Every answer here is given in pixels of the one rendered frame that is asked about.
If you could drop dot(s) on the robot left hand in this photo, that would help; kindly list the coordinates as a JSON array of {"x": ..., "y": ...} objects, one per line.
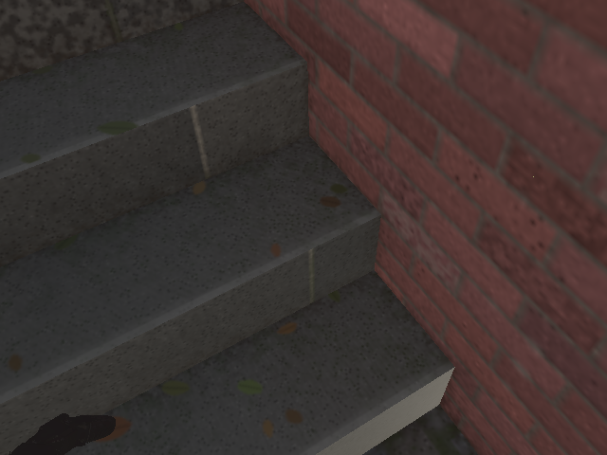
[{"x": 61, "y": 434}]

